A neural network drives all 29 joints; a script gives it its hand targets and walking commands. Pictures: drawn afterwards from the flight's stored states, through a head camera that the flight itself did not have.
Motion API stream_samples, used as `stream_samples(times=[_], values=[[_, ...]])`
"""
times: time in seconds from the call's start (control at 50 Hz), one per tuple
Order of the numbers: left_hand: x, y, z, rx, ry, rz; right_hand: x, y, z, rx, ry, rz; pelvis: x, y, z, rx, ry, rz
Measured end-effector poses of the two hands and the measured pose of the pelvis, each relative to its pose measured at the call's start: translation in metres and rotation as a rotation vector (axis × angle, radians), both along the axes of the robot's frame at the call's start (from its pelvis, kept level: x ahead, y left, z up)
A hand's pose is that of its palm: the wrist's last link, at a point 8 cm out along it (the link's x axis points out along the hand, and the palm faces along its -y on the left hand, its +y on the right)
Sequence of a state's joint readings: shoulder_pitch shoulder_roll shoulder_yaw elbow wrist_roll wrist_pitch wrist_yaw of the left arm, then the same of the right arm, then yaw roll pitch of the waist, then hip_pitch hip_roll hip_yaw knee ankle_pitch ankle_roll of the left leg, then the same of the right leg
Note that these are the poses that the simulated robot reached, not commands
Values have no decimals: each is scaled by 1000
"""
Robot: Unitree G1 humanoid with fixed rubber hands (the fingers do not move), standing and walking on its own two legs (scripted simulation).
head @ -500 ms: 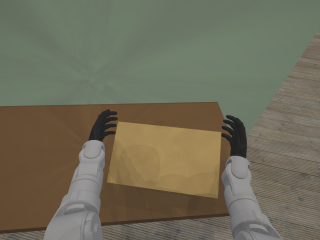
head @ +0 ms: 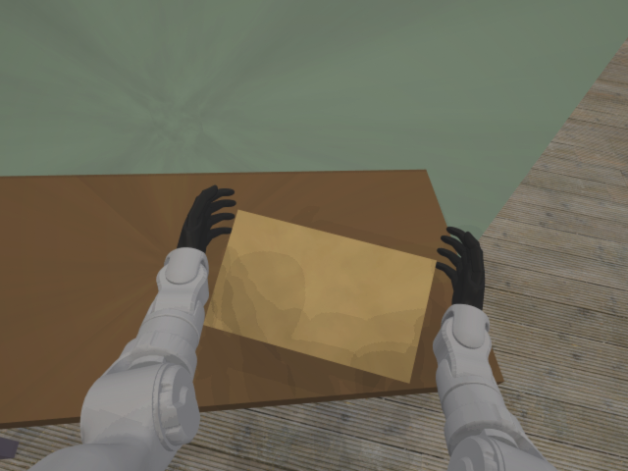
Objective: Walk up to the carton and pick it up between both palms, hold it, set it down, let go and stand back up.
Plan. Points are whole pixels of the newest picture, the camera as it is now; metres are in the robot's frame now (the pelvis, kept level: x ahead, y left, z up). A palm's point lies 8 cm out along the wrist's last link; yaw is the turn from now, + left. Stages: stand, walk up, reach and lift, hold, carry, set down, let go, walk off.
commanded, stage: set down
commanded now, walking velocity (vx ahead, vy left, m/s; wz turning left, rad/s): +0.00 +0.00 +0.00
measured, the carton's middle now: (321, 293) +0.38 -0.01 -0.08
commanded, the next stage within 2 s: none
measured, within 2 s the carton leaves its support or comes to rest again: neither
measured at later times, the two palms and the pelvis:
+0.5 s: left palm (203, 243) +0.42 +0.17 -0.01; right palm (448, 284) +0.36 -0.20 -0.02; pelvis +0.05 -0.01 +0.00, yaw +1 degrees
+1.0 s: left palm (204, 243) +0.43 +0.17 -0.02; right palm (448, 288) +0.36 -0.19 -0.02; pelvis +0.01 +0.00 -0.01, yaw +1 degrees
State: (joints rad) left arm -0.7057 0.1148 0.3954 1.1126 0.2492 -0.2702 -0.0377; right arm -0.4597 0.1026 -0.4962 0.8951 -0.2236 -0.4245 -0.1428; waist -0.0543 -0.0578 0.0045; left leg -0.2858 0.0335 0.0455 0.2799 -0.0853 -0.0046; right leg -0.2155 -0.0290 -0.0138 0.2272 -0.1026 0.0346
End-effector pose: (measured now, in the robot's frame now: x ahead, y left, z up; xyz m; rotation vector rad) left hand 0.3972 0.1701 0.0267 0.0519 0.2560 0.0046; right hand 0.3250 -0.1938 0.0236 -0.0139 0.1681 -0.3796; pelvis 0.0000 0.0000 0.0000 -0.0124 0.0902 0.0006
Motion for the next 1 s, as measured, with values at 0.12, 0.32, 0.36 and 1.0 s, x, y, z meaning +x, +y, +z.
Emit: stream_samples(times=[0.12, 0.32, 0.36, 1.0], values=[[15, -1, -10, 1, 15, -12, 8, 0, -13, -18, 42, -1, 9, 7, -1, -1, 48, -6], [23, -1, -35, 25, 31, 12, 31, -2, -33, -1, 66, 17, 37, 4, -3, -15, 111, -11], [22, 0, -40, 29, 41, 21, 33, -1, -38, 4, 69, 26, 41, 0, -4, -17, 125, -6], [30, 0, -46, 4, -2, -22, 32, 0, -44, 6, 25, -18, 7, 1, -14, -31, 223, 15]])
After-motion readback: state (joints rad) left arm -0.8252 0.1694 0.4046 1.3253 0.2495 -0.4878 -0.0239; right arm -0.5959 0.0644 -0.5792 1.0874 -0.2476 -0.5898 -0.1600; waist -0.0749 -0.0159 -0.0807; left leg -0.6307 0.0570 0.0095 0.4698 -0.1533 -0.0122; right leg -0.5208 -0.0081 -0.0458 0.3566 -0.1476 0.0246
